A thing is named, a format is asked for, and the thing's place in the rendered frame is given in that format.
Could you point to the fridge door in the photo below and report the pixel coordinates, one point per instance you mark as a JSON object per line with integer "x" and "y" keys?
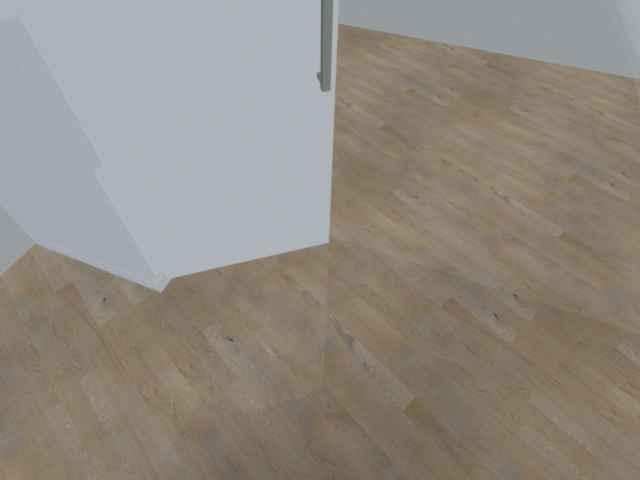
{"x": 207, "y": 115}

